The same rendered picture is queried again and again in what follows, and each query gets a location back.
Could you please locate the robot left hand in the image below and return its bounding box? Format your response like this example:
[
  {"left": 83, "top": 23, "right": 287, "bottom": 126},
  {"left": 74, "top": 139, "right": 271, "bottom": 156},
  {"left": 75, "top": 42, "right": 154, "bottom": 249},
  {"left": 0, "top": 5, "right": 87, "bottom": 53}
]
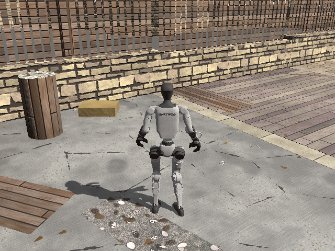
[{"left": 136, "top": 138, "right": 148, "bottom": 147}]

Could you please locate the robot right foot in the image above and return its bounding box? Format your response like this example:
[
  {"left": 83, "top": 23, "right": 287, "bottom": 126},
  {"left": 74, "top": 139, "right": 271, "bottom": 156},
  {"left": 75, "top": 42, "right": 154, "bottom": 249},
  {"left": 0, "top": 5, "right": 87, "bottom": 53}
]
[{"left": 173, "top": 202, "right": 184, "bottom": 216}]

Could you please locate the right robot thigh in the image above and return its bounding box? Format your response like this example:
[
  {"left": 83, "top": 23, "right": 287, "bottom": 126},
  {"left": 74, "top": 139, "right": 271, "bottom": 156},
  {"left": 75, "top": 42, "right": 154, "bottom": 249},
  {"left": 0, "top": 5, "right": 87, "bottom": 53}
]
[{"left": 171, "top": 146, "right": 185, "bottom": 182}]

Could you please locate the right robot forearm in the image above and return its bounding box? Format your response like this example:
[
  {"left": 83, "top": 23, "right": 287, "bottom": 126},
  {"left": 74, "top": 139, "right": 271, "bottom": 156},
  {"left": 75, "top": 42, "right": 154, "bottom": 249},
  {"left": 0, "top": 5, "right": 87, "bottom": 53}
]
[{"left": 189, "top": 126, "right": 199, "bottom": 144}]

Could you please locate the left robot forearm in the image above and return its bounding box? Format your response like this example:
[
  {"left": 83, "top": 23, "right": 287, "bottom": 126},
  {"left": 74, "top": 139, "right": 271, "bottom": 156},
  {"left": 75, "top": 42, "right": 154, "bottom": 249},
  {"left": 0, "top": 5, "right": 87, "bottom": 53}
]
[{"left": 137, "top": 126, "right": 146, "bottom": 140}]

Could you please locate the robot right hand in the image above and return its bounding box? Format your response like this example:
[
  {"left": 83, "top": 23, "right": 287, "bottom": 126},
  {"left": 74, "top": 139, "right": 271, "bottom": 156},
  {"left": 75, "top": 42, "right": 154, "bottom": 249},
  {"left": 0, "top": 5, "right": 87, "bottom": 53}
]
[{"left": 189, "top": 142, "right": 201, "bottom": 152}]

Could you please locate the left robot upper arm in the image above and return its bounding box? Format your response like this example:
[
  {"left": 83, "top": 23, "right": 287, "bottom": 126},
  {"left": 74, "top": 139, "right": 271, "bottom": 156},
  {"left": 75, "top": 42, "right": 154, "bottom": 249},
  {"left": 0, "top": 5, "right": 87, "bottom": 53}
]
[{"left": 141, "top": 106, "right": 157, "bottom": 134}]

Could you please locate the right robot upper arm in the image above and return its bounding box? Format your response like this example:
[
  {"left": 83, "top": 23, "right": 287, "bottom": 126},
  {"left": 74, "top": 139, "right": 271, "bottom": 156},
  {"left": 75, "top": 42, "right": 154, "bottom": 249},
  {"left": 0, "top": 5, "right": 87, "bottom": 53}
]
[{"left": 178, "top": 105, "right": 194, "bottom": 134}]

